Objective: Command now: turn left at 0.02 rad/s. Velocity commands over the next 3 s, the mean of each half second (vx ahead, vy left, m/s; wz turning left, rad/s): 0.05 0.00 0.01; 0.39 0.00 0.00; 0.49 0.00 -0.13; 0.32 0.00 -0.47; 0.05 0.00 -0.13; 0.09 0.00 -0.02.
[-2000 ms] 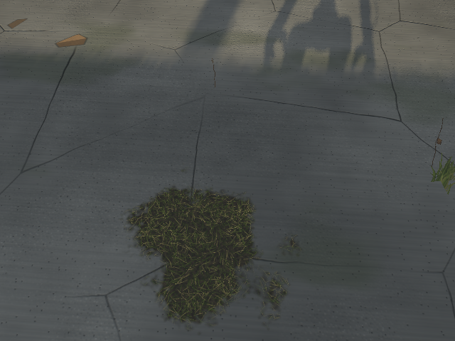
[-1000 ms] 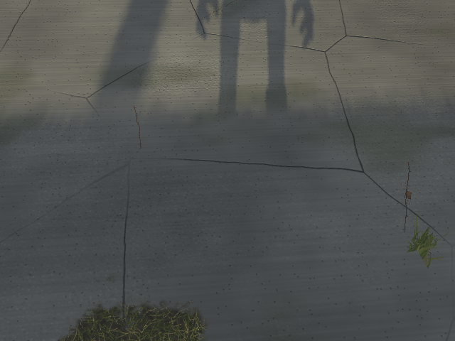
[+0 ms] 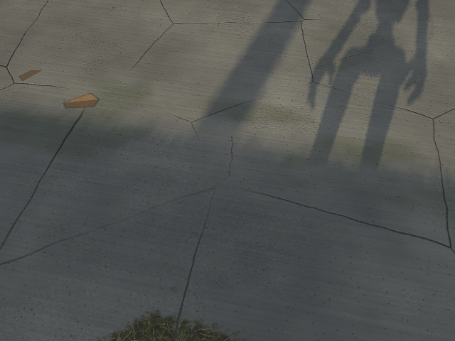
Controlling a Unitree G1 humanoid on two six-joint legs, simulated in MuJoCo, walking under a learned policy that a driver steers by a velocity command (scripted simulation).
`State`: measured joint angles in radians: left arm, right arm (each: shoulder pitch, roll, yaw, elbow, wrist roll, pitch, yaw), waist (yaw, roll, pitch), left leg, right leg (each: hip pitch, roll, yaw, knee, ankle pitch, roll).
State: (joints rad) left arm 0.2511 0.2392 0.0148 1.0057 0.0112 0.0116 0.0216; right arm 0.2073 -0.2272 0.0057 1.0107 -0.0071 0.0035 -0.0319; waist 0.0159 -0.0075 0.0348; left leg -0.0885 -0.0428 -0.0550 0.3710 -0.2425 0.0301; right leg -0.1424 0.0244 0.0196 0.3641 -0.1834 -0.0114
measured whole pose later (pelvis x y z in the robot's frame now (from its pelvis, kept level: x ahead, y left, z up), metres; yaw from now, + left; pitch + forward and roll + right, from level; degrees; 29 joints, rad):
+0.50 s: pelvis +0.01 +0.00 +0.00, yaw +0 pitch -1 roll +0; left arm 0.30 0.19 0.00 1.12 0.03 0.01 0.01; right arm 0.34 -0.20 -0.01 1.11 -0.01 0.01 -0.03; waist -0.01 0.00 -0.01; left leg -0.12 -0.06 -0.05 0.42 -0.33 0.07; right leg -0.25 0.02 0.00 0.59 -0.39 -0.05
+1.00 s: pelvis +0.21 -0.04 -0.01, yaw +0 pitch +2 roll +0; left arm 0.53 0.14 0.00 1.13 0.02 -0.10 0.02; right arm 0.00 -0.20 -0.02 0.92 -0.02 -0.03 0.03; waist 0.06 0.02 0.05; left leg -0.60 0.01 0.11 0.66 -0.11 0.08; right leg 0.17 0.06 -0.03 0.16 -0.35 -0.07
